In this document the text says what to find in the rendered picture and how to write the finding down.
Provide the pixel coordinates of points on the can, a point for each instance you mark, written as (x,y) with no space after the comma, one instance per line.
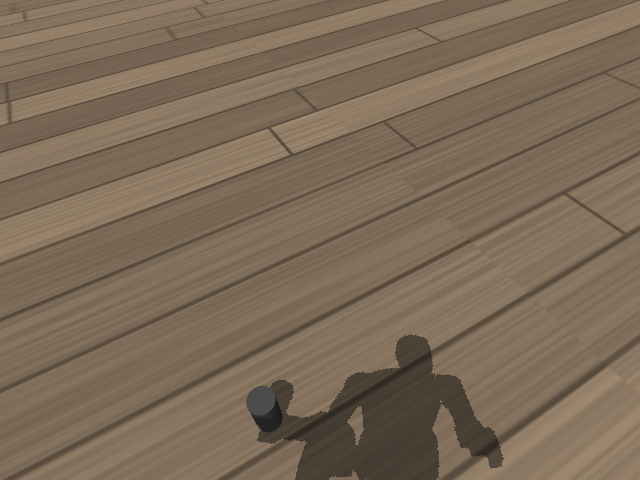
(264,408)

